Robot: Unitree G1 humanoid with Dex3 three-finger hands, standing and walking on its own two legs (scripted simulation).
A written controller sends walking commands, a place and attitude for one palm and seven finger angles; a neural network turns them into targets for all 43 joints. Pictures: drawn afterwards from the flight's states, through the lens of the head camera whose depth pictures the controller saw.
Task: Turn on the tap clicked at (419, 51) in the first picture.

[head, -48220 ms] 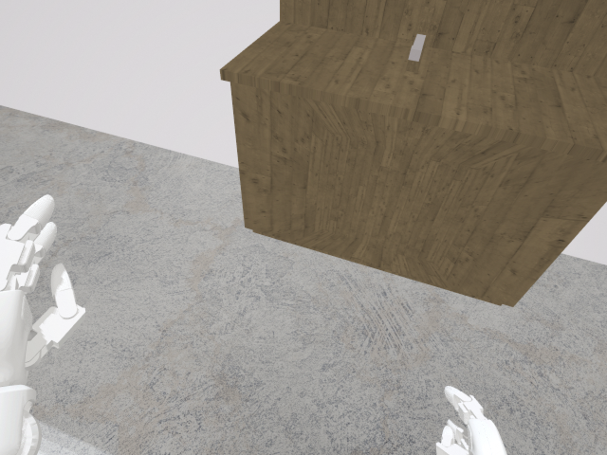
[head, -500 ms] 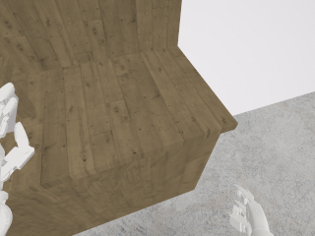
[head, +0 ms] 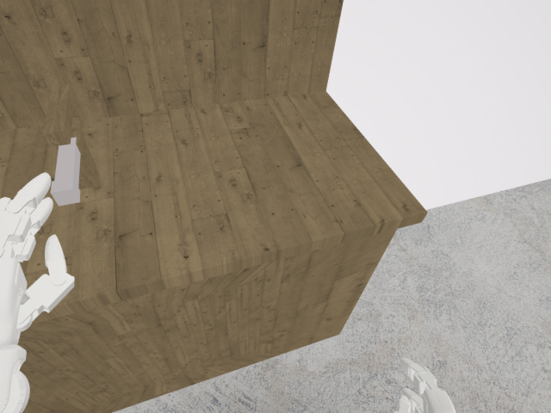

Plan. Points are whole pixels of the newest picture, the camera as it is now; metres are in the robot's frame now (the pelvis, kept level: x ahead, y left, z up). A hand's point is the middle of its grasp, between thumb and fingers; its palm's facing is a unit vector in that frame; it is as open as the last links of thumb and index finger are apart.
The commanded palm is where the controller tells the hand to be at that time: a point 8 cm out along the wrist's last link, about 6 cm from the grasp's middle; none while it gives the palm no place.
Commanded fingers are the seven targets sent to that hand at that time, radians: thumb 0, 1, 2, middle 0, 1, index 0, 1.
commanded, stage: come to a stop and stand still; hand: left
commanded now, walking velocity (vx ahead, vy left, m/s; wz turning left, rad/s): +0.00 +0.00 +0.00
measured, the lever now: (66, 191) +0.36 +0.35 +0.11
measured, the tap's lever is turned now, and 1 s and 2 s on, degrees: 0 0 0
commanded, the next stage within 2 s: look again from close up in 1.54 s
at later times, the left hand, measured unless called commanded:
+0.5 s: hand out of the picture +0.22 +0.34 +0.16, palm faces +0.45 -0.84 -0.30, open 7.4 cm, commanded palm +0.16 +0.37 +0.18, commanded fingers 0.00 0.90 0.90 -0.20 -0.30 -0.20 -0.30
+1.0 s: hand (15, 244) +0.23 +0.32 +0.16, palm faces +0.43 -0.83 -0.36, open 7.4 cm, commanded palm +0.18 +0.35 +0.18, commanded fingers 0.00 0.90 0.90 -0.20 -0.30 -0.20 -0.30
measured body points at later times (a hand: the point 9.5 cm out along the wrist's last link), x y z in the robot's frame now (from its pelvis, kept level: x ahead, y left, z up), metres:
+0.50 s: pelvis +0.00 +0.08 +0.00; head +0.01 +0.12 +0.45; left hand +0.19 +0.39 +0.18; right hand +0.18 -0.12 -0.07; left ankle +0.00 +0.12 -0.74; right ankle +0.06 -0.06 -0.74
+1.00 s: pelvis +0.03 +0.06 +0.00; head +0.06 +0.08 +0.45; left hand +0.20 +0.36 +0.18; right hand +0.23 -0.16 -0.07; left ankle +0.00 +0.12 -0.74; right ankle +0.06 -0.06 -0.74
